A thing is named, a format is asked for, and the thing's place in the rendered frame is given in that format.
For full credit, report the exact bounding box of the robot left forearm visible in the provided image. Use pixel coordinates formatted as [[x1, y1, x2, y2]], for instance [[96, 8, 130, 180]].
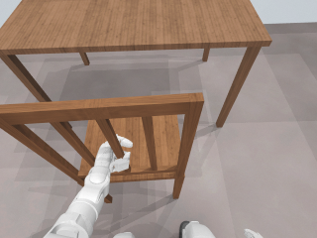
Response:
[[44, 165, 111, 238]]

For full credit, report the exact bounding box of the chair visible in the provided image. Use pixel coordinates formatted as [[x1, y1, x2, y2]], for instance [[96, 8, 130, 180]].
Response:
[[0, 92, 204, 203]]

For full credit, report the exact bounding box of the table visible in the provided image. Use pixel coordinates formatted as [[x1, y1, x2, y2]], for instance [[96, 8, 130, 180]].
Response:
[[0, 0, 272, 129]]

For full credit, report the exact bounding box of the right robot foot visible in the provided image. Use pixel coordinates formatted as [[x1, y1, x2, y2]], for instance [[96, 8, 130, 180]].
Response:
[[179, 220, 190, 238]]

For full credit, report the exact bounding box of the robot right hand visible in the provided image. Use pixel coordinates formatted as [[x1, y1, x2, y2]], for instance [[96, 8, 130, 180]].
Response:
[[244, 228, 263, 238]]

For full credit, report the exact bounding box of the robot left hand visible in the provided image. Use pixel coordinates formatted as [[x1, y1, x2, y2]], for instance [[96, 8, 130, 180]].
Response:
[[94, 134, 133, 173]]

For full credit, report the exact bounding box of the right robot shin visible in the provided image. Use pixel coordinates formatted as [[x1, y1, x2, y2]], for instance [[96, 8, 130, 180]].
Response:
[[186, 221, 199, 227]]

